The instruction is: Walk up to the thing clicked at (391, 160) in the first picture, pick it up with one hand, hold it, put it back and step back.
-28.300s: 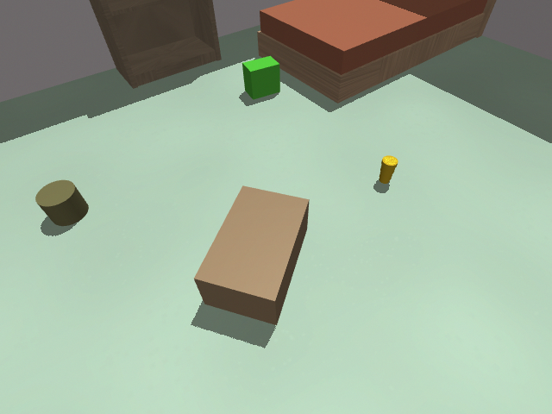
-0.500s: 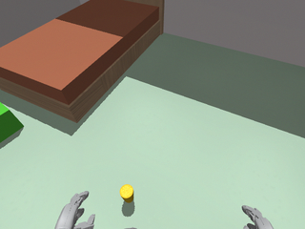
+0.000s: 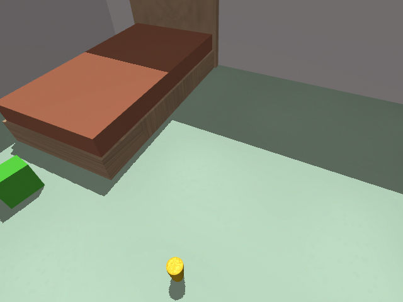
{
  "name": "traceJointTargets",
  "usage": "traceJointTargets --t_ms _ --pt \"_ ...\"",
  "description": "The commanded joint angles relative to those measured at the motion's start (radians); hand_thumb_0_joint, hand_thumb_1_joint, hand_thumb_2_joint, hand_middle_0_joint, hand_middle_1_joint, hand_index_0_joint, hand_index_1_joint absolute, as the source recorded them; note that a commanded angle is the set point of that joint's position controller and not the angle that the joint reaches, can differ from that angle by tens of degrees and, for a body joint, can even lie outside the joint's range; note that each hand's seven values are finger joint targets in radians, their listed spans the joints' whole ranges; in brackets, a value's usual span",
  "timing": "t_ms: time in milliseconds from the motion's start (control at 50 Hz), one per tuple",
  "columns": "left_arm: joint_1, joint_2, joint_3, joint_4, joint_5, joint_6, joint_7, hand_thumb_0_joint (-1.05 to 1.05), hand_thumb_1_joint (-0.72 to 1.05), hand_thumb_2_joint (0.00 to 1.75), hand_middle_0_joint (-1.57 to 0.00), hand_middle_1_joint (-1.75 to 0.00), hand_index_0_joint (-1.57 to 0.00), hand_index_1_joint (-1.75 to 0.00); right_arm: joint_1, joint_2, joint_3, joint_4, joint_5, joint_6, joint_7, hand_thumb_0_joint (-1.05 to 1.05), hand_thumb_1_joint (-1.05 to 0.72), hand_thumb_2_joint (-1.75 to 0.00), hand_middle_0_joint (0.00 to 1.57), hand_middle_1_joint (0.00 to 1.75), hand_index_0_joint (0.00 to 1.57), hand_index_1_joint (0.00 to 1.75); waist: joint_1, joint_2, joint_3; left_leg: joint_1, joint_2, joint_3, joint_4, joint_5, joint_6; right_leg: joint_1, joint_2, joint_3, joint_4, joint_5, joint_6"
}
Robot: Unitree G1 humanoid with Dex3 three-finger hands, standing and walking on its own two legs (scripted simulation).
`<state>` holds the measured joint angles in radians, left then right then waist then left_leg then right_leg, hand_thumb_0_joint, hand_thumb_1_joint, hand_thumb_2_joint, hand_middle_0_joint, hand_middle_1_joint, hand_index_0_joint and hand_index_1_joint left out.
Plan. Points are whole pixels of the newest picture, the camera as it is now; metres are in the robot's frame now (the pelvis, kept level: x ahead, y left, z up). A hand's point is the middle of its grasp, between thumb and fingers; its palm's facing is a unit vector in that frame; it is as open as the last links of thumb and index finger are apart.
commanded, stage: stand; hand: left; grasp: from the side
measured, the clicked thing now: (176, 271) +0.41 +0.19 -0.70
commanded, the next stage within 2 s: step back in 1.54 s
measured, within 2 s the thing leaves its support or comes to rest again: neither
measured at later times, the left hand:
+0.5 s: hand out of the picture +0.04 +0.23 -0.15, palm faces -0.02 -0.94 -0.34, open 7.4 cm
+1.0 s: hand out of the picture +0.11 +0.23 -0.15, palm faces -0.02 -0.94 -0.33, open 7.4 cm
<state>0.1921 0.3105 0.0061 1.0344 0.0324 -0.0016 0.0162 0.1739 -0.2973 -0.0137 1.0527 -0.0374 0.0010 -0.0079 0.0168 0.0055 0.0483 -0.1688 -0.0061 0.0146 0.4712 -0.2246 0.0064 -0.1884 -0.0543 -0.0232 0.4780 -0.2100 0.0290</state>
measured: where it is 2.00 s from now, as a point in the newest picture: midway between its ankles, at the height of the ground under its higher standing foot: outside the picture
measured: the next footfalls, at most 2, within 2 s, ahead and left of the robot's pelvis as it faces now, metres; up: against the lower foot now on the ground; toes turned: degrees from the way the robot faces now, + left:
none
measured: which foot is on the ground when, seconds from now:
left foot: down 0.00-1.00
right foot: down 0.00-1.00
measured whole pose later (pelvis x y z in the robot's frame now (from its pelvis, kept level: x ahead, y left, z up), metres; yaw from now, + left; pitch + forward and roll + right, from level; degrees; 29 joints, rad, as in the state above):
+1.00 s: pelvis +0.02 -0.01 +0.01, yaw -1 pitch -3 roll +0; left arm 0.09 0.32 0.01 1.15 0.02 -0.01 0.00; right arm 0.11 -0.33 0.00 1.14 -0.02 -0.01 -0.01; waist 0.00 0.01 0.05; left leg -0.09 0.01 0.02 0.32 -0.18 -0.01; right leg -0.12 -0.03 -0.02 0.34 -0.17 0.02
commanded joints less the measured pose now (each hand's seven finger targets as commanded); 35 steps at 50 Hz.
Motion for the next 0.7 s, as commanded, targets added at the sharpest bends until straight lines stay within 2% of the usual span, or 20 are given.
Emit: traceJointTargets --t_ms 0,20,40,160,200,240,260,320,360,440,480,520,580,680 --pt "-0.051 0.206 0.035 -0.022 -0.003 -0.033 0.011 0.00 0.90 0.90 -0.20 -0.30 -0.20 -0.30 -0.045 -0.205 -0.050 -0.033 0.010 -0.023 -0.007 0.00 -0.90 -0.90 0.20 0.30 0.20 0.30 -0.011 -0.023 -0.007 -0.028 0.095 -0.115 -0.161 -0.037 0.015 0.008 -0.066 0.091 -0.142 -0.054 -0.045" --pt "-0.055 0.209 0.034 -0.017 -0.004 -0.034 0.011 0.00 0.90 0.90 -0.20 -0.30 -0.20 -0.30 -0.048 -0.206 -0.050 -0.026 0.009 -0.023 -0.007 0.00 -0.90 -0.90 0.20 0.30 0.20 0.30 -0.009 -0.028 -0.010 -0.015 0.095 -0.112 -0.158 -0.024 0.016 0.006 -0.070 0.097 -0.156 -0.055 -0.044" --pt "-0.060 0.212 0.033 -0.011 -0.004 -0.032 0.011 0.00 0.90 0.90 -0.20 -0.30 -0.20 -0.30 -0.041 -0.206 -0.048 -0.017 0.011 -0.019 -0.006 0.00 -0.90 -0.90 0.20 0.30 0.20 0.30 -0.015 -0.018 0.017 -0.033 0.093 -0.117 -0.177 -0.072 0.014 -0.013 -0.063 0.094 -0.167 -0.097 -0.040" --pt "-0.051 0.204 0.029 0.026 -0.005 -0.028 0.007 0.00 0.90 0.90 -0.20 -0.30 -0.20 -0.30 -0.068 -0.215 -0.047 0.000 0.010 -0.018 -0.003 0.00 -0.90 -0.90 0.20 0.30 0.20 0.30 -0.002 0.020 0.019 -0.060 0.106 -0.130 -0.218 -0.152 0.013 0.009 -0.057 0.085 -0.164 -0.094 -0.038" --pt "-0.059 0.219 0.031 0.031 -0.004 -0.031 0.007 0.00 0.90 0.90 -0.20 -0.30 -0.20 -0.30 -0.065 -0.208 -0.046 0.003 0.013 -0.017 -0.001 0.00 -0.90 -0.90 0.20 0.30 0.20 0.30 -0.006 -0.014 0.008 -0.036 0.097 -0.116 -0.204 -0.112 0.011 -0.005 -0.066 0.099 -0.187 -0.118 -0.038" --pt "-0.077 0.229 0.031 0.030 -0.002 -0.030 0.007 0.00 0.90 0.90 -0.20 -0.30 -0.20 -0.30 -0.051 -0.202 -0.043 0.013 0.012 -0.014 0.002 0.00 -0.90 -0.90 0.20 0.30 0.20 0.30 -0.013 -0.027 0.038 -0.046 0.088 -0.108 -0.192 -0.139 0.010 -0.044 -0.072 0.115 -0.213 -0.209 -0.038" --pt "-0.074 0.231 0.031 0.034 -0.004 -0.029 0.007 0.00 0.90 0.90 -0.20 -0.30 -0.20 -0.30 -0.053 -0.210 -0.047 0.014 0.013 -0.014 0.002 0.00 -0.90 -0.90 0.20 0.30 0.20 0.30 -0.015 -0.029 0.020 -0.011 0.092 -0.106 -0.185 -0.117 0.012 -0.055 -0.078 0.123 -0.219 -0.208 -0.043" --pt "-0.081 0.233 0.031 0.038 -0.007 -0.029 0.005 0.00 0.90 0.90 -0.20 -0.30 -0.20 -0.30 -0.037 -0.213 -0.043 0.024 0.013 -0.012 0.004 0.00 -0.90 -0.90 0.20 0.30 0.20 0.30 -0.018 -0.013 0.022 -0.038 0.092 -0.109 -0.186 -0.140 0.014 -0.047 -0.076 0.123 -0.221 -0.214 -0.041" --pt "-0.075 0.230 0.030 0.042 -0.010 -0.031 0.005 0.00 0.90 0.90 -0.20 -0.30 -0.20 -0.30 -0.052 -0.215 -0.044 0.020 0.012 -0.015 0.003 0.00 -0.90 -0.90 0.20 0.30 0.20 0.30 -0.012 -0.007 -0.016 -0.008 0.099 -0.104 -0.177 -0.084 0.015 -0.023 -0.082 0.125 -0.214 -0.157 -0.047" --pt "-0.079 0.236 0.030 0.050 -0.011 -0.029 0.005 0.00 0.90 0.90 -0.20 -0.30 -0.20 -0.30 -0.041 -0.217 -0.040 0.029 0.014 -0.014 0.004 0.00 -0.90 -0.90 0.20 0.30 0.20 0.30 -0.010 -0.016 0.016 -0.038 0.095 -0.102 -0.186 -0.108 0.013 -0.033 -0.077 0.126 -0.220 -0.196 -0.043" --pt "-0.079 0.230 0.030 0.053 -0.014 -0.032 0.002 0.00 0.90 0.90 -0.20 -0.30 -0.20 -0.30 -0.042 -0.220 -0.040 0.029 0.015 -0.018 0.004 0.00 -0.90 -0.90 0.20 0.30 0.20 0.30 -0.010 -0.003 -0.024 -0.013 0.103 -0.098 -0.178 -0.042 0.015 0.000 -0.085 0.127 -0.211 -0.113 -0.049" --pt "-0.079 0.228 0.028 0.059 -0.014 -0.032 0.002 0.00 0.90 0.90 -0.20 -0.30 -0.20 -0.30 -0.040 -0.217 -0.036 0.034 0.016 -0.021 0.004 0.00 -0.90 -0.90 0.20 0.30 0.20 0.30 -0.011 -0.015 -0.020 -0.004 0.103 -0.098 -0.182 -0.024 0.014 -0.002 -0.081 0.121 -0.207 -0.103 -0.046" --pt "-0.094 0.220 0.029 0.059 -0.018 -0.033 0.003 0.00 0.90 0.90 -0.20 -0.30 -0.20 -0.30 -0.048 -0.222 -0.034 0.034 0.016 -0.024 -0.001 0.00 -0.90 -0.90 0.20 0.30 0.20 0.30 -0.011 -0.001 -0.047 0.010 0.117 -0.096 -0.187 0.052 0.013 0.042 -0.081 0.111 -0.187 0.017 -0.049" --pt "-0.097 0.219 0.029 0.068 -0.018 -0.031 0.001 0.00 0.90 0.90 -0.20 -0.30 -0.20 -0.30 -0.047 -0.225 -0.028 0.045 0.019 -0.025 -0.004 0.00 -0.90 -0.90 0.20 0.30 0.20 0.30 -0.010 -0.003 -0.033 0.003 0.118 -0.097 -0.204 0.051 0.010 0.059 -0.076 0.099 -0.182 0.055 -0.038"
